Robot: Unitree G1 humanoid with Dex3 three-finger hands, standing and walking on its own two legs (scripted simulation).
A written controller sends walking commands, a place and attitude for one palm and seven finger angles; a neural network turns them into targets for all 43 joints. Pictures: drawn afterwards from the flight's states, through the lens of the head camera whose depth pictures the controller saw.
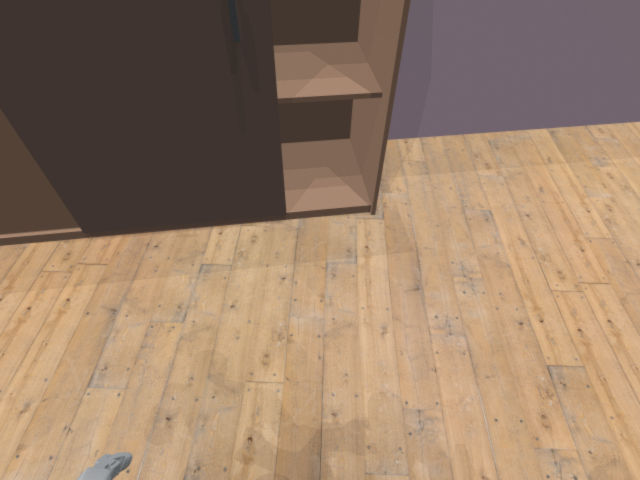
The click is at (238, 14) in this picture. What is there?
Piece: wardrobe's sliding door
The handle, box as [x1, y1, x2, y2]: [228, 0, 239, 41]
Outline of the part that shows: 228,0 234,41 239,41 234,0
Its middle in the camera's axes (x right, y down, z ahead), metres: -0.24 -0.62 +1.02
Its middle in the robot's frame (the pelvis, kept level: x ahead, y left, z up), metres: +1.19 +0.29 +0.12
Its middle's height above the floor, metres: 0.89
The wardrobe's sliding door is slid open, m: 0.38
